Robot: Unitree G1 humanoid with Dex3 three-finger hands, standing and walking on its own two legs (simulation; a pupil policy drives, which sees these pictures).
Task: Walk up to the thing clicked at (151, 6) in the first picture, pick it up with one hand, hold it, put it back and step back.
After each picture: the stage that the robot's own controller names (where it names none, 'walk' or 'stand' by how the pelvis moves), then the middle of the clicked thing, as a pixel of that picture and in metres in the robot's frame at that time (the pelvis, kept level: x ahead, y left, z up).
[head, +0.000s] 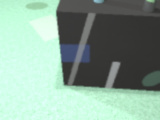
stand; out of the picture +0.96 -0.38 +0.13
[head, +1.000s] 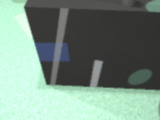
rise first; out of the picture +0.89 -0.21 +0.16
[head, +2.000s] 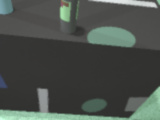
rise first; (69, 3) +0.64 +0.10 +0.16
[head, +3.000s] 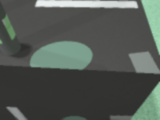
stand; out of the picture +0.49 +0.31 +0.16
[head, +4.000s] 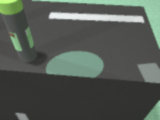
walk; (19, 32) +0.50 +0.26 +0.14
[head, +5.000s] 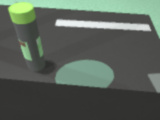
stand; (30, 41) +0.47 +0.21 +0.13
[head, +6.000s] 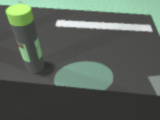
stand; (28, 42) +0.46 +0.22 +0.13
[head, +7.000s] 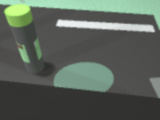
stand; (28, 43) +0.46 +0.22 +0.13
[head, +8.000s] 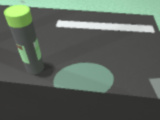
stand; (27, 44) +0.46 +0.22 +0.13
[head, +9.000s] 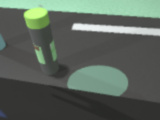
rise first; (44, 45) +0.46 +0.19 +0.13
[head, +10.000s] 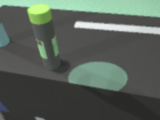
go down; (46, 40) +0.48 +0.19 +0.13
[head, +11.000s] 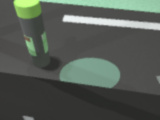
go down; (35, 36) +0.48 +0.18 +0.14
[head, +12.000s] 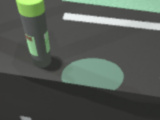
go down; (37, 35) +0.47 +0.17 +0.15
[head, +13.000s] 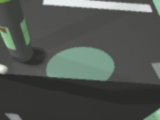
close in; (12, 25) +0.46 +0.19 +0.17
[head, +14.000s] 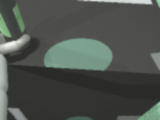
close; (5, 12) +0.50 +0.21 +0.19
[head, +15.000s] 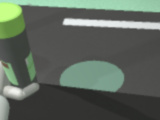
lift; (16, 58) +0.31 +0.18 +0.22
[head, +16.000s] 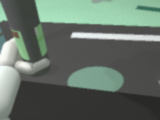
lift; (27, 32) +0.33 +0.16 +0.30
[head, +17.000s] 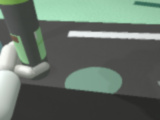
hold; (27, 36) +0.33 +0.16 +0.29
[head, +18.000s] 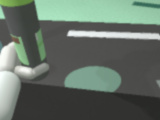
crouch; (27, 37) +0.33 +0.16 +0.28
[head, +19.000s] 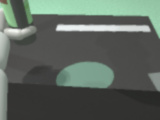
crouch; (14, 0) +0.45 +0.19 +0.32
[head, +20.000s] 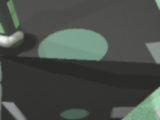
lower; out of the picture +0.50 +0.20 +0.20
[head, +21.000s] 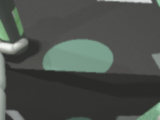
lower; (3, 14) +0.48 +0.20 +0.19
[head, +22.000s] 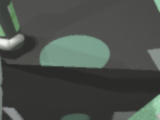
lower; out of the picture +0.49 +0.20 +0.19
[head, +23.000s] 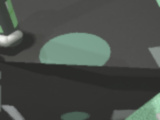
lower; out of the picture +0.50 +0.20 +0.20
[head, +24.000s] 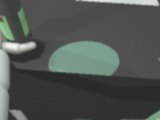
open; (10, 14) +0.48 +0.20 +0.19
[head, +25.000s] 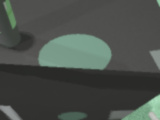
sink last; out of the picture +0.49 +0.21 +0.19
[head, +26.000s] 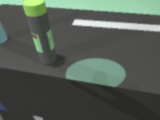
sink last; (42, 34) +0.50 +0.21 +0.16
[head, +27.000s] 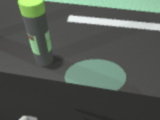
stand; (38, 35) +0.48 +0.19 +0.14
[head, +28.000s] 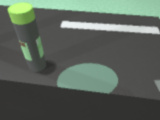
walk; (30, 41) +0.47 +0.21 +0.14
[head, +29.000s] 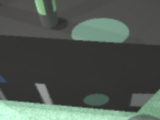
walk; out of the picture +0.62 +0.16 +0.16
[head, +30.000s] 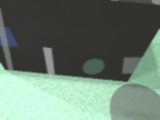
walk; out of the picture +0.91 +0.14 +0.16
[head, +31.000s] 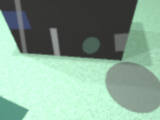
stand; out of the picture +1.28 +0.25 +0.16
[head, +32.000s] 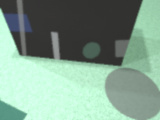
stand; out of the picture +1.27 +0.18 +0.14
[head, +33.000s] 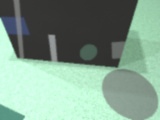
stand; out of the picture +1.28 +0.18 +0.13
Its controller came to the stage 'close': yes
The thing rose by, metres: 0.21
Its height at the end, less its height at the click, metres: +0.00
